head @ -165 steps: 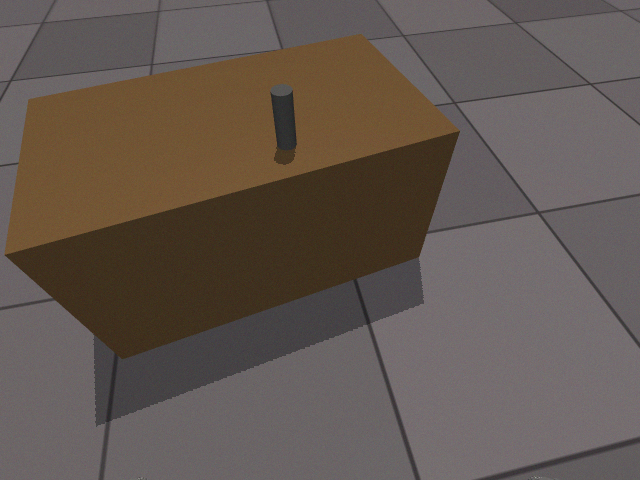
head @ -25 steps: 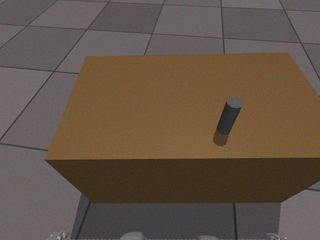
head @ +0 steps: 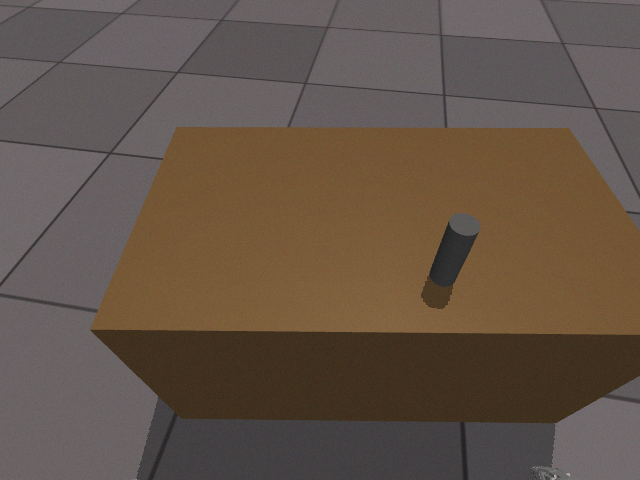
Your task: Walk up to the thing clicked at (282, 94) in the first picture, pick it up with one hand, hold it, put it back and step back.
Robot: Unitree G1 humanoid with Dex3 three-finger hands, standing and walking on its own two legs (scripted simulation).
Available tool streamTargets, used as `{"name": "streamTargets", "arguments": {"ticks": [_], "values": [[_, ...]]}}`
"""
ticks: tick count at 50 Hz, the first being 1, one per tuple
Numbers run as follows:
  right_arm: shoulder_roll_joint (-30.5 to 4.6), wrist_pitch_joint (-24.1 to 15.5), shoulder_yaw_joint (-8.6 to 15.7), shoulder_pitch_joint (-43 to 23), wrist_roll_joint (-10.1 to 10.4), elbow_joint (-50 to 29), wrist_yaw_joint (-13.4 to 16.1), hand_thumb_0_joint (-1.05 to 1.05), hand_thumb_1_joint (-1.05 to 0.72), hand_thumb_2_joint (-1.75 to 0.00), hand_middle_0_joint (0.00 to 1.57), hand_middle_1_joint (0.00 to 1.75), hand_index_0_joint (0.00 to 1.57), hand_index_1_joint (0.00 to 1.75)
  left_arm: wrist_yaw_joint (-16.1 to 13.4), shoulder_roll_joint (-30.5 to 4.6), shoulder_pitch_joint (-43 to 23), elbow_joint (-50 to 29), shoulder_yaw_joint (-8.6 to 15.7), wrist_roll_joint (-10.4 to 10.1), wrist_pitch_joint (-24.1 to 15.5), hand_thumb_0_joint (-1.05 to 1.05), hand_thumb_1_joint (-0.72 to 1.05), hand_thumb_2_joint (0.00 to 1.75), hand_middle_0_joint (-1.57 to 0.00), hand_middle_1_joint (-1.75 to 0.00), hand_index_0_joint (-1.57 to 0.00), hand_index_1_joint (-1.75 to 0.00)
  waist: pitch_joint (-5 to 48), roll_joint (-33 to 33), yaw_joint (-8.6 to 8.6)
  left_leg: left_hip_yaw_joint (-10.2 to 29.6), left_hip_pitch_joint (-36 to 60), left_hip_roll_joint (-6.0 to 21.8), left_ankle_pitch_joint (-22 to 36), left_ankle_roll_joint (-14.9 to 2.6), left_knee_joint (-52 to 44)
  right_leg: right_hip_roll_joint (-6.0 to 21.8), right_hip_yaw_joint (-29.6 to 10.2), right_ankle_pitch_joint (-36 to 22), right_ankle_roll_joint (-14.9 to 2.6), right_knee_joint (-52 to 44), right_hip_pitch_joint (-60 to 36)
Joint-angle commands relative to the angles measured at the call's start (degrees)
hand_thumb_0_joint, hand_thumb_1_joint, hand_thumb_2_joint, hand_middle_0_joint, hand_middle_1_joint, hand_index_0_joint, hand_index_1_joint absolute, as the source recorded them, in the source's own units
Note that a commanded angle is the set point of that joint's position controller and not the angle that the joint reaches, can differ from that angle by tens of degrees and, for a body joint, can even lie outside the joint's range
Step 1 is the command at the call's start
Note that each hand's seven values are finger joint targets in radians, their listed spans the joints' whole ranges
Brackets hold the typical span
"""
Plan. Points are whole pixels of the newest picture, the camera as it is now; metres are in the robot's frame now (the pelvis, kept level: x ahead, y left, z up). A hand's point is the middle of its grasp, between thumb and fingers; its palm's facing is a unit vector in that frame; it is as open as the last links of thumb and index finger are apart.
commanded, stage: walk up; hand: right
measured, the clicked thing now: (452, 252) +0.50 -0.23 -0.10
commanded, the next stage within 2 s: stand in 0.32 s
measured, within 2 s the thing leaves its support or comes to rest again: neither
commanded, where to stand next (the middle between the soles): +0.07 -0.01 m, yaw -1 degrees
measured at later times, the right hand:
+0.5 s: hand out of the picture +0.09 -0.25 -0.16, palm faces -0.02 +0.94 -0.33, open 7.4 cm
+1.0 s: hand out of the picture +0.11 -0.27 -0.16, palm faces -0.01 +0.94 -0.34, open 7.4 cm
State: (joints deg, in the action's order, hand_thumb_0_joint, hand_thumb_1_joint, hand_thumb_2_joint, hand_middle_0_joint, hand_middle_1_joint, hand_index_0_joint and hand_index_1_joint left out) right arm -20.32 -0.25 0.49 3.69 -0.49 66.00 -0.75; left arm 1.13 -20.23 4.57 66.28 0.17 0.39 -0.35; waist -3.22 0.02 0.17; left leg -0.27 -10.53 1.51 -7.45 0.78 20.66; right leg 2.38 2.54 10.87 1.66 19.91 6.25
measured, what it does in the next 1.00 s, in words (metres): stands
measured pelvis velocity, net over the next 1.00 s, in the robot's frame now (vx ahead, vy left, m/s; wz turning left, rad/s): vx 0.03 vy -0.01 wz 0.00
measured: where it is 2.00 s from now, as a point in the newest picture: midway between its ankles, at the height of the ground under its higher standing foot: outside the picture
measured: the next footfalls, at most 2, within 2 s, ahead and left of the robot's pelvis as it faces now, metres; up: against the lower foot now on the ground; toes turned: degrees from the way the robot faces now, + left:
none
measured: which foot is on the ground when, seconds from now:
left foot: down 0.00-1.00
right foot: down 0.00-1.00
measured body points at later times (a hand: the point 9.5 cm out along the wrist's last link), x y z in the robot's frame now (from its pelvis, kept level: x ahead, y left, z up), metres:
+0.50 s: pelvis +0.01 +0.00 +0.00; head +0.02 +0.00 +0.45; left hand +0.08 +0.30 -0.13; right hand +0.09 -0.30 -0.13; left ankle +0.04 +0.13 -0.75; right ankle +0.00 -0.14 -0.75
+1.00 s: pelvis +0.03 -0.01 +0.00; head +0.04 -0.02 +0.45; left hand +0.11 +0.29 -0.13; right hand +0.11 -0.31 -0.13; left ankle +0.04 +0.13 -0.75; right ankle +0.00 -0.14 -0.75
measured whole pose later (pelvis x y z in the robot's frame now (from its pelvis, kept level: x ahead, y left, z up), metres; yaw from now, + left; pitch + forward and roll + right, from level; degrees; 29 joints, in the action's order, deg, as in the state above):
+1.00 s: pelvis +0.03 -0.01 +0.00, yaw +0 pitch -2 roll +0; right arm -20.0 -0.4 0.1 4.4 -0.6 66.0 -0.2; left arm 0.7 -20.1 5.2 65.0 0.2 0.6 -0.4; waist -2.7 0.3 -0.4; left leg -0.2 -8.0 2.2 -8.5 1.9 18.2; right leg 1.6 2.7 12.2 0.8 18.0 4.0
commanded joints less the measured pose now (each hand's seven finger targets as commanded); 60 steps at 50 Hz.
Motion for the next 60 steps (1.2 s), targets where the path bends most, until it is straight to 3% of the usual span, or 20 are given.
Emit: {"name": "streamTargets", "arguments": {"ticks": [1,11,14,16,26,30,32,36,41,44,51,60], "values": [[-12.1,-1.3,2.0,-2.9,0.2,-3.4,0.5,0.0,-0.9,-0.9,0.2,0.3,0.2,0.3,-1.1,-12.5,-2.8,-3.5,2.6,0.0,-1.6,0.0,0.9,0.9,-0.2,-0.3,-0.2,-0.3,5.0,0.7,-0.04,5.8,2.7,5.6,0.0,-1.95,-4.2,5.5,-5.0,-1.1,-2.52,-4.9,1.6],[-11.9,-1.0,2.3,-2.5,0.1,-3.2,0.6,0.0,-0.9,-0.9,0.2,0.3,0.2,0.3,-1.1,-12.4,-2.2,-3.2,2.7,0.3,-1.6,0.0,0.9,0.9,-0.2,-0.3,-0.2,-0.3,4.9,0.0,-0.42,6.0,2.4,5.4,-1.0,-1.86,-4.8,5.5,-4.7,-0.7,-2.31,-5.5,0.9],[-11.7,-1.1,2.1,-2.7,0.3,-3.4,0.5,0.0,-0.9,-0.9,0.2,0.3,0.2,0.3,-1.2,-12.2,-1.0,-3.2,2.8,0.2,-1.6,0.0,0.9,0.9,-0.2,-0.3,-0.2,-0.3,5.6,0.3,0.13,6.0,3.0,5.6,1.8,-1.94,-4.2,5.6,-4.6,-1.8,-2.12,-5.6,0.2],[-11.6,-1.3,2.1,-2.5,0.0,-3.8,0.7,0.0,-0.9,-0.9,0.2,0.3,0.2,0.3,-1.5,-12.4,-1.2,-3.4,2.5,0.4,-1.6,0.0,0.9,0.9,-0.2,-0.3,-0.2,-0.3,5.5,-1.1,-0.49,6.1,3.9,6.3,5.2,-1.58,-4.5,5.9,-4.6,-2.6,-2.26,-4.9,0.8],[-11.7,-1.3,1.8,-1.1,0.0,-3.6,0.7,0.0,-0.9,-0.9,0.2,0.3,0.2,0.3,-1.3,-12.6,-0.5,-4.0,2.3,0.2,-1.4,0.0,0.9,0.9,-0.2,-0.3,-0.2,-0.3,3.7,1.1,-0.6,5.9,1.3,5.6,-1.6,-1.19,-5.9,5.8,-4.9,1.7,-2.36,-5.2,1.3],[-11.9,-1.5,1.8,-1.3,0.1,-3.5,0.8,0.0,-0.9,-0.9,0.2,0.3,0.2,0.3,-1.3,-12.7,-0.4,-4.3,2.4,0.2,-1.5,0.0,0.9,0.9,-0.2,-0.3,-0.2,-0.3,5.0,0.7,-0.41,5.7,2.9,5.9,3.1,-1.29,-5.0,6.1,-5.0,-1.9,-2.4,-4.8,0.3],[-11.9,-1.7,1.7,-1.3,0.1,-3.6,0.8,0.0,-0.9,-0.9,0.2,0.3,0.2,0.3,-1.3,-12.7,-0.6,-4.4,2.4,0.1,-1.7,0.0,0.9,0.9,-0.2,-0.3,-0.2,-0.3,7.2,0.3,-0.32,5.3,4.5,6.4,10.0,-1.61,-3.5,6.5,-5.0,-7.4,-2.4,-4.0,-1.3],[-11.9,-1.9,1.6,-1.1,0.2,-3.3,1.0,0.0,-0.9,-0.9,0.2,0.3,0.2,0.3,-1.4,-12.5,-0.3,-4.4,2.5,-0.1,-1.6,0.0,0.9,0.9,-0.2,-0.3,-0.2,-0.3,7.2,0.5,-0.17,5.1,5.5,6.7,13.8,-1.34,-3.3,6.3,-4.3,-10.7,-2.05,-3.6,-2.1],[-11.9,-1.5,1.7,-1.2,0.1,-3.4,1.2,0.0,-0.9,-0.9,0.2,0.3,0.2,0.3,-1.5,-12.5,-0.9,-4.5,2.6,0.0,-1.3,0.0,0.9,0.9,-0.2,-0.3,-0.2,-0.3,6.7,-0.2,-0.31,4.7,5.7,6.6,12.0,-1.13,-3.2,6.3,-4.4,-9.8,-2.22,-4.0,-1.9],[-12.0,-1.4,1.5,-1.4,0.1,-3.3,1.1,0.0,-0.9,-0.9,0.2,0.3,0.2,0.3,-1.4,-12.3,-0.8,-4.3,2.5,-0.1,-1.3,0.0,0.9,0.9,-0.2,-0.3,-0.2,-0.3,5.0,0.5,-0.34,4.6,4.7,6.2,7.7,-1.0,-4.1,6.2,-4.9,-6.2,-2.23,-5.3,-1.1],[-11.9,-1.4,1.7,-1.5,0.1,-3.7,1.1,0.0,-0.9,-0.9,0.2,0.3,0.2,0.3,-1.5,-12.7,-0.8,-4.6,2.7,0.1,-1.5,0.0,0.9,0.9,-0.2,-0.3,-0.2,-0.3,6.4,-0.5,-0.39,4.3,6.4,6.6,10.9,-1.16,-3.0,6.3,-4.8,-10.3,-2.32,-4.7,-1.7],[-11.6,-1.3,1.6,-1.6,0.1,-4.0,1.1,0.0,-0.9,-0.9,0.2,0.3,0.2,0.3,-1.6,-12.7,-0.5,-4.9,2.7,0.1,-1.4,0.0,0.9,0.9,-0.2,-0.3,-0.2,-0.3,5.8,-0.3,-0.37,4.2,6.2,6.5,9.3,-1.06,-3.3,6.0,-4.7,-9.2,-2.34,-5.4,-1.2]]}}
